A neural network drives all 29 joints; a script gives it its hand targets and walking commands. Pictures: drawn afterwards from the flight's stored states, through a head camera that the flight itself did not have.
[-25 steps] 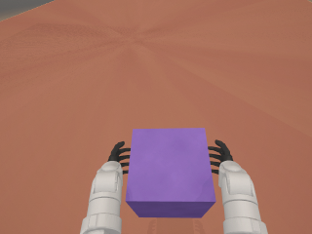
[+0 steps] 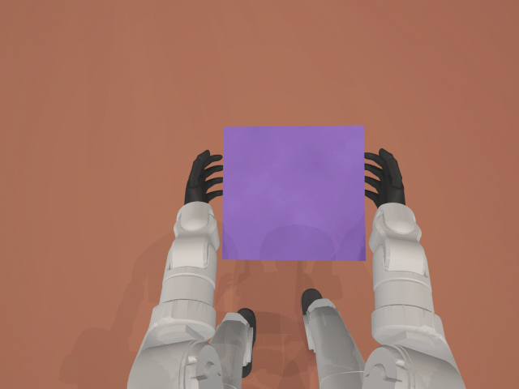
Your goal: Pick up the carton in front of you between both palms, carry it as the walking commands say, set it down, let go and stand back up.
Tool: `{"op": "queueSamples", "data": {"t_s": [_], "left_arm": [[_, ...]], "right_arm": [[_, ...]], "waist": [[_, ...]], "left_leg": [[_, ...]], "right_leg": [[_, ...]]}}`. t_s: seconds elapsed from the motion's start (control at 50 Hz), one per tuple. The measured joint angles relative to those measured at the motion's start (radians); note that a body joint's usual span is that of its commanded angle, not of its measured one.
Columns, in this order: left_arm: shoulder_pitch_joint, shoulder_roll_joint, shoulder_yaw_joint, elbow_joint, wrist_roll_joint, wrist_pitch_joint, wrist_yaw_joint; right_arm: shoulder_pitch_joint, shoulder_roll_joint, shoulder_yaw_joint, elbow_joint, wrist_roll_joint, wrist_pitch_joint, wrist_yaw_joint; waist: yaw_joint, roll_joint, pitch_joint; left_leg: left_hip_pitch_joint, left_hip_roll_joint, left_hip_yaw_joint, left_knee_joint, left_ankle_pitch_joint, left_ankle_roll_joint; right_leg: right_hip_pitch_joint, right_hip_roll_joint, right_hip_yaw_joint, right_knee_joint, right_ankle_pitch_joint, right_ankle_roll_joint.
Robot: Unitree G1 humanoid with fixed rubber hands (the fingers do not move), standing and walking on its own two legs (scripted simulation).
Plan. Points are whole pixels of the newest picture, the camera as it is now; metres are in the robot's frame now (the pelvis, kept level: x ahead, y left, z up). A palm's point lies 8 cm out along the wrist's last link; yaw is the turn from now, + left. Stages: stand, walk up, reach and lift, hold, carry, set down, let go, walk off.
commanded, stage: set down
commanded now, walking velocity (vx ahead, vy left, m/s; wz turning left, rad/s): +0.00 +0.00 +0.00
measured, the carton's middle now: (289, 196) +0.41 -0.05 -0.18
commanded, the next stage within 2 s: none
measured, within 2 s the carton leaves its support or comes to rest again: rests again in 1.92 s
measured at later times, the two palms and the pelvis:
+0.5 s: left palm (222, 184) +0.46 +0.08 -0.22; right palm (370, 196) +0.41 -0.21 -0.21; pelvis -0.02 +0.00 -0.13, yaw +2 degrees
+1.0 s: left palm (238, 181) +0.51 +0.06 -0.36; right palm (355, 204) +0.42 -0.22 -0.36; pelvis -0.05 +0.00 -0.24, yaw +2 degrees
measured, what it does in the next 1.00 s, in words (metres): lowers itself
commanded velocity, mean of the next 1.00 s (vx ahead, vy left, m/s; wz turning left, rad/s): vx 0.00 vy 0.00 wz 0.00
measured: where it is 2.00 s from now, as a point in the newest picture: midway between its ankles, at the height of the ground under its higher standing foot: (280, 344)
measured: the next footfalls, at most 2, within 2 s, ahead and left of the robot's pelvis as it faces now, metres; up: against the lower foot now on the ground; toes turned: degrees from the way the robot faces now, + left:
none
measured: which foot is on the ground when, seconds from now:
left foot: down 0.00-1.00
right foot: down 0.00-1.00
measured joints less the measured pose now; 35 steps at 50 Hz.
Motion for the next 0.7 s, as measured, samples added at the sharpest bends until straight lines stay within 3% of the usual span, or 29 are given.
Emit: {"op": "queueSamples", "data": {"t_s": [0.12, 0.32, 0.7], "left_arm": [[-0.043, 0.024, -0.043, -0.044, -0.084, 0.011, 0.034], [-0.201, 0.072, 0.024, 0.063, -0.036, 0.073, -0.009], [-0.480, 0.232, -0.057, 0.249, -0.107, 0.077, 0.010]], "right_arm": [[-0.042, -0.016, 0.007, -0.046, 0.059, 0.009, 0.007], [-0.165, -0.015, -0.078, -0.004, -0.006, 0.081, 0.039], [-0.342, -0.055, -0.060, 0.027, 0.073, 0.109, -0.085]], "waist": [[-0.010, 0.013, -0.105], [-0.020, 0.028, -0.204], [-0.034, 0.024, -0.182]], "left_leg": [[-0.264, -0.020, 0.001, 0.169, -0.051, 0.003], [-0.510, -0.033, -0.001, 0.368, -0.116, -0.007], [-0.916, -0.060, 0.010, 0.740, -0.212, -0.041]], "right_leg": [[-0.259, 0.003, 0.007, 0.162, -0.051, 0.016], [-0.505, 0.016, 0.004, 0.358, -0.113, 0.017], [-0.925, 0.050, 0.010, 0.738, -0.195, 0.022]]}}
